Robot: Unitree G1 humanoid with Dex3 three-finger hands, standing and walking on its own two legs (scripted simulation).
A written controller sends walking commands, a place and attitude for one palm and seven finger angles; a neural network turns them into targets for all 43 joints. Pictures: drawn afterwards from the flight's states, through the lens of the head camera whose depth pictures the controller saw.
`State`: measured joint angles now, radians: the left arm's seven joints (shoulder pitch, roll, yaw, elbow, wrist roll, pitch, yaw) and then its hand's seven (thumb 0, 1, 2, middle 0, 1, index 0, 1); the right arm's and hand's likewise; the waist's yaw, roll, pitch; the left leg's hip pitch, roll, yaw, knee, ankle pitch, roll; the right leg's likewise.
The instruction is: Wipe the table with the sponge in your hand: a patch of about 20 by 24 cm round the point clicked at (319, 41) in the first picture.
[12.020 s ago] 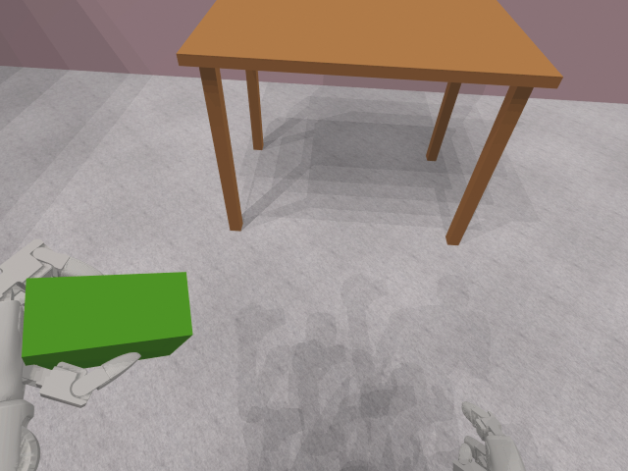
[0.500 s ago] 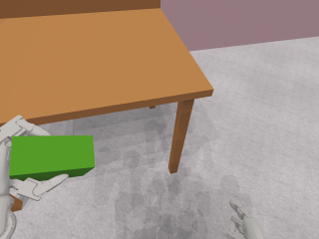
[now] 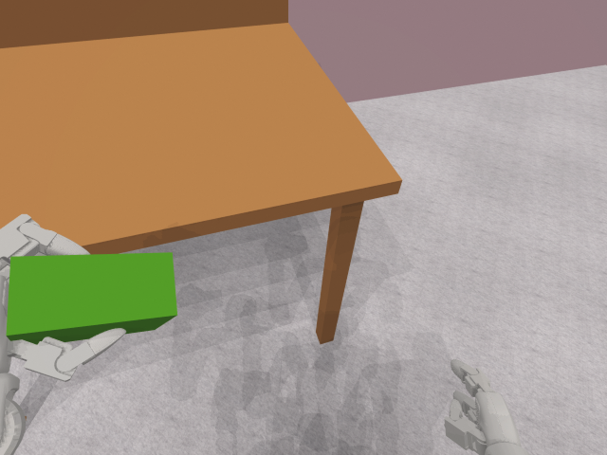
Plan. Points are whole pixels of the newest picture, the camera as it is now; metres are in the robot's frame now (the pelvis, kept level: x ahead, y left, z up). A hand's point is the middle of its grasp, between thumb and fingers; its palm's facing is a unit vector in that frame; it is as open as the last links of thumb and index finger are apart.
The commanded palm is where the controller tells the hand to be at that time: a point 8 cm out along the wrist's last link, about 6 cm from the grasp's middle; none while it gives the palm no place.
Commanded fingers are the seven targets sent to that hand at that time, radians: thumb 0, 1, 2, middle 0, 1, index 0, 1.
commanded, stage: shuffle to correct the standing spot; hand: left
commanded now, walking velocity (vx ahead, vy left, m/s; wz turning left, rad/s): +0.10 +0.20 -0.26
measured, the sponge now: (119, 297) +0.24 +0.21 +0.15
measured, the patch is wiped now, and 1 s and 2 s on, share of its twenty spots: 0.00 0.00 0.00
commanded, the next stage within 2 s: none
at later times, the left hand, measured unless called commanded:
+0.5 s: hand (39, 300) +0.22 +0.27 +0.16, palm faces +0.35 -0.84 -0.42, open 10.2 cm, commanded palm +0.17 +0.31 +0.18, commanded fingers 0.00 0.10 1.30 -1.20 -1.60 -1.20 -1.60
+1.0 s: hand out of the picture +0.24 +0.35 +0.16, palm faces +0.30 -0.82 -0.48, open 10.2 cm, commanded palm +0.19 +0.39 +0.18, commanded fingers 0.00 0.10 1.30 -1.20 -1.60 -1.20 -1.60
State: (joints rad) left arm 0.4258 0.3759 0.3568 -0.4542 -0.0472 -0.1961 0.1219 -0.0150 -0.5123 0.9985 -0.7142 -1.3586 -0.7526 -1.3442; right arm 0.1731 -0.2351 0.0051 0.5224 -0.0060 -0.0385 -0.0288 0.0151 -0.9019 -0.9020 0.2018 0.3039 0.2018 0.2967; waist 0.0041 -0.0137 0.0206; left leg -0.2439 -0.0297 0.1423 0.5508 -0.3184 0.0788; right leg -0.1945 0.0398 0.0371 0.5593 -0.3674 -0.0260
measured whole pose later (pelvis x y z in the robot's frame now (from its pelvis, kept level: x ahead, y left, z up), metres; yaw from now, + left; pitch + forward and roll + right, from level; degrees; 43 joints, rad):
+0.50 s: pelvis -0.01 +0.04 +0.00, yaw -4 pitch -1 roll +0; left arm 0.47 0.35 0.37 -0.48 -0.03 -0.24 0.13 -0.01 -0.51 1.00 -0.72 -1.36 -0.75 -1.34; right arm 0.21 -0.23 -0.01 0.57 0.00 0.00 0.01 0.02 -0.90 -0.90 0.20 0.30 0.20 0.30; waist 0.02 0.00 0.06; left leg -0.44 0.02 -0.01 0.87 -0.41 0.01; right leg -0.23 -0.03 0.04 0.62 -0.38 0.02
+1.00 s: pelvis +0.01 +0.12 +0.00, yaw -5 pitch -1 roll +2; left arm 0.50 0.38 0.39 -0.46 -0.03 -0.25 0.13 -0.01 -0.51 1.00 -0.72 -1.36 -0.75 -1.34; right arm 0.24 -0.22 -0.02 0.63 0.01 -0.07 -0.01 0.02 -0.90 -0.90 0.20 0.30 0.20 0.30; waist 0.00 -0.03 0.10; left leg -0.38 0.05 0.06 0.69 -0.26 -0.01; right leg -0.23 -0.11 -0.04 0.60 -0.35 0.04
